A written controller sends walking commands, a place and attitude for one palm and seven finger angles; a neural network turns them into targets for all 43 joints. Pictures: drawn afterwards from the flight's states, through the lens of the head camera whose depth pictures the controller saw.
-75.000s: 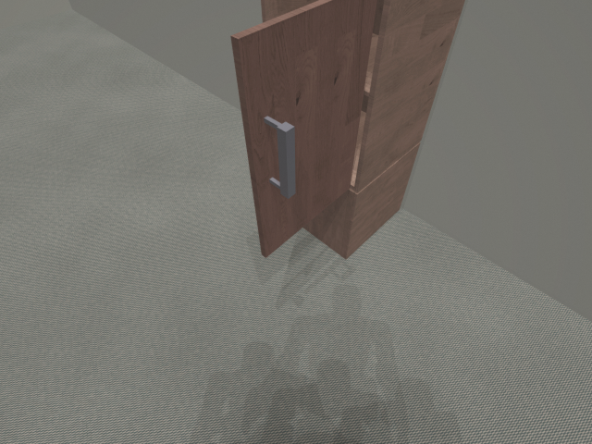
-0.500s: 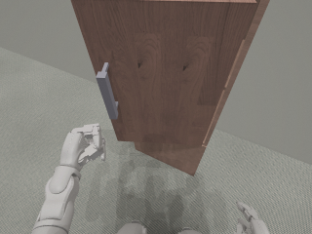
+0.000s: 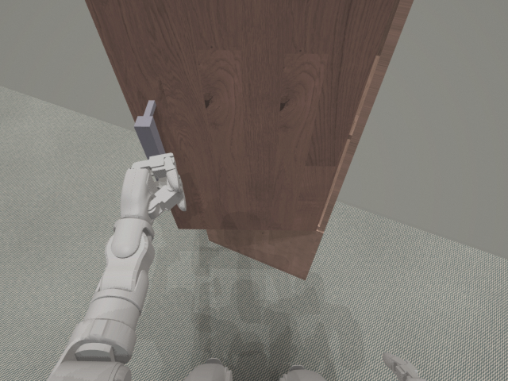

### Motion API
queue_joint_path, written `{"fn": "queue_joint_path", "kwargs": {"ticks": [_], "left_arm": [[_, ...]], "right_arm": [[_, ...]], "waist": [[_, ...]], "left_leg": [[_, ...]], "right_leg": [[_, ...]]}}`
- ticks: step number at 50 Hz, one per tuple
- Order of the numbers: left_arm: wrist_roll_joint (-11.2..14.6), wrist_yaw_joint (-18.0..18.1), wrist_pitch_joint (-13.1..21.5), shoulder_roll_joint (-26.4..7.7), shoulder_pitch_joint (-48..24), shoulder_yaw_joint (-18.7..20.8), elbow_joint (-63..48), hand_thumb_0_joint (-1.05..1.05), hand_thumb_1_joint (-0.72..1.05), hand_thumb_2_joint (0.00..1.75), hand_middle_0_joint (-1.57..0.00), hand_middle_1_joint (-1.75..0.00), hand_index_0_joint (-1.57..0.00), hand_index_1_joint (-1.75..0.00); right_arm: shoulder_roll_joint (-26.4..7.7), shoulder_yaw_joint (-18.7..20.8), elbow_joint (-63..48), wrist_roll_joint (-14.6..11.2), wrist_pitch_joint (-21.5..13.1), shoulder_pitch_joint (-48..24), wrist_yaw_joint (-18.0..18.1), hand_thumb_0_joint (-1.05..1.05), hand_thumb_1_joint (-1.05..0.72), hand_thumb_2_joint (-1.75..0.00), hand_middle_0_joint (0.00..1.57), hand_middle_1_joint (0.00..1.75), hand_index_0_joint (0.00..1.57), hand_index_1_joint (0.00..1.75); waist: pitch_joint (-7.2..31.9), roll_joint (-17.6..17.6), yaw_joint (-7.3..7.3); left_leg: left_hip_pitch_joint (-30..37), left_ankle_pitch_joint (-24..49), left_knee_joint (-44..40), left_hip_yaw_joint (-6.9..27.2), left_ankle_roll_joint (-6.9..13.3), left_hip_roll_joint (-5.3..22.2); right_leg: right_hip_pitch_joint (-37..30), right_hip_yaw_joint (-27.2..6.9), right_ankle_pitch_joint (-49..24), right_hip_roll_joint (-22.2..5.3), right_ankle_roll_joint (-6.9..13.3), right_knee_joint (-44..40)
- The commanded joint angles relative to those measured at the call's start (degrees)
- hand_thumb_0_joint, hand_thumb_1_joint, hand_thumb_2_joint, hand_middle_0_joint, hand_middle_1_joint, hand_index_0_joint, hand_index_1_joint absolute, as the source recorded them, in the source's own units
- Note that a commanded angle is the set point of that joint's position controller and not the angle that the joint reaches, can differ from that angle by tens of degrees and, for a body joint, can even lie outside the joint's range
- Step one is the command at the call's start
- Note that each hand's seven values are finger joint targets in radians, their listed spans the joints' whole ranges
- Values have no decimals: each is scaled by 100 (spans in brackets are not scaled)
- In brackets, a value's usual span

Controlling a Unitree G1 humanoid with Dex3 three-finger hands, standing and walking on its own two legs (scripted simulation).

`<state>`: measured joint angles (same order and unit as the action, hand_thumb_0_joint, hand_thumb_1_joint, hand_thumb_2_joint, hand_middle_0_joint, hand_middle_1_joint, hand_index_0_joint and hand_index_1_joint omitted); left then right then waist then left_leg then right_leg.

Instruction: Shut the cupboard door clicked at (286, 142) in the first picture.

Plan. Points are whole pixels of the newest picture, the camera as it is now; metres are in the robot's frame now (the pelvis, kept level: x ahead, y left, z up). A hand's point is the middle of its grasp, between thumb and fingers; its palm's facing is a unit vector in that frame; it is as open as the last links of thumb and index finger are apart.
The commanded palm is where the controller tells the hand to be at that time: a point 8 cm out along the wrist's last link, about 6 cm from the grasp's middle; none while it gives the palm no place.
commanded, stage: bring the fist close to the handle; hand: left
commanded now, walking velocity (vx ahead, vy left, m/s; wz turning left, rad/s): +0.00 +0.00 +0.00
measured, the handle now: (160, 150) +0.49 +0.18 +0.06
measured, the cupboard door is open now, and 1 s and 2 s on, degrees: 23 15 3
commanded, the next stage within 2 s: push the door shut along its arc in 0.26 s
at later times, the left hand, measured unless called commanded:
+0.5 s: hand (171, 192) +0.40 +0.14 +0.06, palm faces -0.04 -1.00 -0.01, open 3.1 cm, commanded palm +0.39 +0.20 +0.07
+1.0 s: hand (186, 161) +0.46 +0.13 +0.07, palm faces -0.17 -0.98 -0.04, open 3.1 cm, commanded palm +0.46 +0.17 +0.07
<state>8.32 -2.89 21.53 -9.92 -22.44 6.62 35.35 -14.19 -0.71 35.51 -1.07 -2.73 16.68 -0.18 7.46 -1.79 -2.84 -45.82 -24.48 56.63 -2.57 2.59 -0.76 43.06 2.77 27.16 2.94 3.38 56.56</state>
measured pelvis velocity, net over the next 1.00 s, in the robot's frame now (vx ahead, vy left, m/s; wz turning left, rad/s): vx -0.01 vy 0.01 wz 0.01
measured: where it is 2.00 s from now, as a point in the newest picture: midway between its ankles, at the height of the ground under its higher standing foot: outside the picture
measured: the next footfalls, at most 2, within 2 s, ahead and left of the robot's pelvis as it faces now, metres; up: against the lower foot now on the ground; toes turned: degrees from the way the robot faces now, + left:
none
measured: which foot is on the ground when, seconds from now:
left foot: down 0.00-1.00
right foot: down 0.00-1.00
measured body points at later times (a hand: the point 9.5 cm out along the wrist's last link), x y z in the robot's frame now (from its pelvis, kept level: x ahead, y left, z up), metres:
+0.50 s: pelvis +0.00 +0.00 +0.00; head +0.07 -0.01 +0.45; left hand +0.40 +0.20 +0.06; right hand +0.11 -0.26 -0.11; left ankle +0.03 +0.09 -0.68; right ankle +0.00 -0.08 -0.68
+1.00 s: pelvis -0.01 +0.01 -0.01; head +0.09 +0.01 +0.43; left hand +0.47 +0.18 +0.07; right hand +0.04 -0.26 -0.13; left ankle +0.03 +0.09 -0.68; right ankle +0.00 -0.08 -0.68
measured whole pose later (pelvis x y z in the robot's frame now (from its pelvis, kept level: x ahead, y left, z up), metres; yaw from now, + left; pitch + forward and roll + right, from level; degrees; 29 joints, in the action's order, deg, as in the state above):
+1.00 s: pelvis -0.01 +0.01 -0.01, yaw +0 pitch +18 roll -2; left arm 8.2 -13.5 24.6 -17.9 -47.1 9.9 63.2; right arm -15.6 -0.4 38.8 -1.4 -1.4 20.0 -0.2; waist 6.9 -2.4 -6.6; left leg -54.1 -24.8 60.7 -1.5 3.3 -0.9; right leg 50.3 4.1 27.3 2.8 2.9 59.3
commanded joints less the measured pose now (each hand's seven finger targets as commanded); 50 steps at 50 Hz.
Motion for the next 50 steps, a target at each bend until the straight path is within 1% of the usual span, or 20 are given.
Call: {"fn": "queue_joint_path", "kwargs": {"ticks": [1, 4, 8, 10, 11, 13, 19, 21, 22, 26, 27, 31, 32, 34, 36, 37, 39, 44, 46, 50], "left_arm": [[10, -67, 316, -916, -1282, 311, -793, 0, 90, 90, -130, -150, -130, -150], [155, -134, 331, -1055, -1647, 442, -975, 0, 90, 90, -130, -150, -130, -150], [285, -229, 646, -1191, -2027, 570, -1227, 0, 90, 90, -130, -150, -130, -150], [260, -295, 779, -1302, -2131, 569, -1224, 0, 90, 90, -130, -150, -130, -150], [233, -349, 789, -1174, -2146, 448, -996, 0, 90, 90, -130, -150, -130, -150], [200, -454, 764, -1199, -2273, 384, -698, 0, 90, 90, -130, -150, -130, -150], [380, -701, 434, -1178, -2198, 422, -391, 0, 90, 90, -130, -150, -130, -150], [361, -703, 475, -1299, -2658, 469, -473, 0, 90, 90, -130, -150, -130, -150], [339, -686, 507, -1411, -2740, 568, -356, 0, 90, 90, -130, -150, -130, -150], [221, -677, 738, -1473, -3385, 521, -245, 0, 90, 90, -130, -150, -130, -150], [204, -694, 761, -1346, -3473, 415, -161, 0, 90, 90, -130, -150, -130, -150], [131, -813, 604, -1513, -3449, 535, 612, 0, 90, 90, -130, -150, -130, -150], [148, -869, 588, -1293, -3679, 326, 503, 0, 90, 90, -130, -150, -130, -150], [150, -947, 560, -1188, -3970, 193, 616, 0, 90, 90, -130, -150, -130, -150], [172, -975, 560, -1347, -4230, 352, 833, 0, 90, 90, -130, -150, -130, -150], [176, -993, 572, -1317, -4293, 307, 882, 0, 90, 90, -130, -150, -130, -150], [168, -1024, 596, -1338, -4533, 313, 1092, 0, 90, 90, -130, -150, -130, -150], [60, -1101, 733, -1390, -5152, 239, 1285, 0, 90, 90, -130, -150, -130, -150], [44, -1125, 761, -1459, -5182, 298, 1376, 0, 90, 90, -130, -150, -130, -150], [30, -1127, 639, -1764, -5666, 492, 1796, 0, 90, 90, -130, -150, -130, -150]], "right_arm": [[-782, 317, -797, -18, -110, 102, -18, 0, -90, -90, 20, 30, 20, 30], [-783, 331, -803, -51, -61, 114, 23, 0, -90, -90, 20, 30, 20, 30], [-758, 332, -716, -51, -111, 81, 88, 0, -90, -90, 20, 30, 20, 30], [-768, 324, -670, -52, -146, 74, 109, 0, -90, -90, 20, 30, 20, 30], [-740, 313, -608, -56, -152, 56, 106, 0, -90, -90, 20, 30, 20, 30], [-764, 325, -523, -65, -149, 93, 113, 0, -90, -90, 20, 30, 20, 30], [-823, 334, -617, -120, -106, 137, 124, 0, -90, -90, 20, 30, 20, 30], [-832, 329, -569, -110, -111, 185, 140, 0, -90, -90, 20, 30, 20, 30], [-839, 333, -546, -106, -104, 205, 147, 0, -90, -90, 20, 30, 20, 30], [-846, 327, -458, -80, -140, 267, 144, 0, -90, -90, 20, 30, 20, 30], [-836, 329, -441, -73, -148, 273, 129, 0, -90, -90, 20, 30, 20, 30], [-919, 340, -383, -72, -89, 444, 92, 0, -90, -90, 20, 30, 20, 30], [-906, 345, -423, -80, -82, 444, 82, 0, -90, -90, 20, 30, 20, 30], [-925, 360, -388, -90, -70, 508, 79, 0, -90, -90, 20, 30, 20, 30], [-967, 367, -324, -80, -61, 586, 75, 0, -90, -90, 20, 30, 20, 30], [-969, 363, -335, -81, -51, 604, 74, 0, -90, -90, 20, 30, 20, 30], [-981, 364, -295, -80, -52, 658, 79, 0, -90, -90, 20, 30, 20, 30], [-1026, 382, -175, -40, -67, 815, 54, 0, -90, -90, 20, 30, 20, 30], [-1056, 390, -147, -25, -61, 865, 42, 0, -90, -90, 20, 30, 20, 30], [-1114, 365, -102, -17, -32, 1013, 53, 0, -90, -90, 20, 30, 20, 30]], "waist": [[1731, 233, 106], [1739, 444, 40], [1879, 515, -15], [1854, 250, -37], [1762, 181, -81], [1658, 164, -160], [1820, 217, -69], [1956, 129, -137], [1889, 323, -163], [2036, -8, -230], [2089, -98, -254], [2075, 23, -262], [2149, -40, -348], [2143, -35, -424], [2143, -70, -433], [2123, 109, -464], [2030, 136, -533], [2335, -112, -649], [2521, -349, -612], [2208, -112, -791]], "left_leg": [[1122, 1339, -724, 382, -75, 32], [999, 1171, -715, 324, -39, 18], [934, 1119, -631, 322, -17, 11], [871, 1005, -573, 321, -11, 1], [854, 959, -576, 324, -17, 5], [800, 831, -533, 357, -18, 29], [882, 955, -603, 385, -24, 8], [1012, 1156, -566, 419, -12, 22], [991, 1129, -563, 447, -14, 38], [1229, 1242, -485, 521, -45, 50], [1304, 1296, -463, 531, -53, 50], [1267, 1356, -464, 590, -74, 69], [1375, 1407, -454, 584, -64, 69], [1501, 1421, -449, 637, -73, 88], [1543, 1430, -427, 691, -86, 100], [1459, 1381, -423, 684, -68, 93], [1349, 1222, -404, 682, -53, 95], [1544, 1305, -303, 791, -69, 113], [1751, 1492, -262, 843, -99, 133], [1304, 1107, -258, 868, -44, 129]], "right_leg": [[-946, -391, -1979, -163, -213, -897], [-1159, -545, -1935, -193, -277, -1066], [-1308, -683, -1976, -227, -313, -1078], [-1238, -774, -1812, -241, -310, -1073], [-1134, -757, -1751, -253, -301, -1073], [-929, -798, -1524, -259, -321, -1100], [-1053, -702, -1620, -256, -287, -1120], [-1019, -647, -1919, -241, -280, -999], [-944, -590, -1869, -217, -275, -978], [-628, -491, -1871, -172, -219, -792], [-546, -471, -1891, -167, -217, -763], [-397, -401, -1863, -137, -196, -722], [-317, -385, -1894, -137, -205, -719], [-150, -336, -1816, -114, -190, -730], [-11, -298, -1715, -94, -168, -700], [-58, -312, -1704, -89, -178, -714], [59, -319, -1555, -90, -178, -738], [377, -285, -1446, -77, -150, -604], [534, -247, -1475, -63, -120, -527], [612, -250, -1182, -39, -134, -559]]}}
